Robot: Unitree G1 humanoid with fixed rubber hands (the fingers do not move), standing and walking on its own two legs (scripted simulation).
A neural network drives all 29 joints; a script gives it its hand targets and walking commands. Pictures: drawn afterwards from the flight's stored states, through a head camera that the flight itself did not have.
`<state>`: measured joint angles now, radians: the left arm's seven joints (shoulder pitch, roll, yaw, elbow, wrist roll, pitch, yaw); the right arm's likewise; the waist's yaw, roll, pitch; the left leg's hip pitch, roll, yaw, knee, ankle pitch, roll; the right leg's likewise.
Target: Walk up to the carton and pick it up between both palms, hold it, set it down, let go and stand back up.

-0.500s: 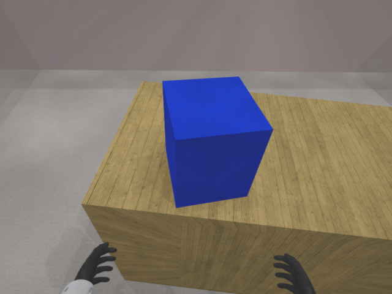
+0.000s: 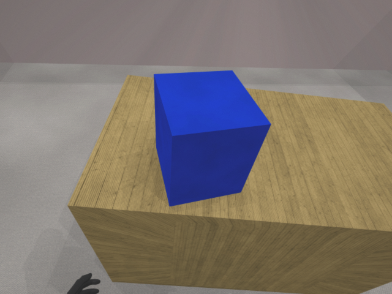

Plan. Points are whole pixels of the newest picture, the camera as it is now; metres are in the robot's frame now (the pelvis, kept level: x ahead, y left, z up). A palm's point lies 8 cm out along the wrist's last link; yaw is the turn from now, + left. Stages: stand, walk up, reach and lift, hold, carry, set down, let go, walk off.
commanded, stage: stand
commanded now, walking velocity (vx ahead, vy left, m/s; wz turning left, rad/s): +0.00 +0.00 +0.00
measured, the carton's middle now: (201, 138) +0.48 +0.00 +0.06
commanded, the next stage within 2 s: none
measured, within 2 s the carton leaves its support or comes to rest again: neither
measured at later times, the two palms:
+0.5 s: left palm out of the picture +0.08 +0.26 -0.12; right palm out of the picture +0.03 -0.24 -0.11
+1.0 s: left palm out of the picture +0.05 +0.26 -0.12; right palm out of the picture +0.02 -0.24 -0.11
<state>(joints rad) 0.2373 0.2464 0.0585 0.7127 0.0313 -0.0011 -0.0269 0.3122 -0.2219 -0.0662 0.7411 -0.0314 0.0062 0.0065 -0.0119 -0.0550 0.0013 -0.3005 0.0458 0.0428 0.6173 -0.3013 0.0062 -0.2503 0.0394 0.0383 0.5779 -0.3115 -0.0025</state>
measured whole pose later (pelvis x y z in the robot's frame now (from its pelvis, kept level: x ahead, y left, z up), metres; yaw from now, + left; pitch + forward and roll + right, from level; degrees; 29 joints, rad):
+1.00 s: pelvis -0.01 +0.01 +0.01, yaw -1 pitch -2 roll +0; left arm 0.26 0.22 0.02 0.92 0.02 -0.01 0.02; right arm 0.30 -0.20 -0.06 0.91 -0.02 0.00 0.00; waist -0.02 -0.02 0.01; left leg -0.24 0.02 0.08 0.49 -0.23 0.03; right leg -0.21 0.01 0.07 0.48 -0.24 0.02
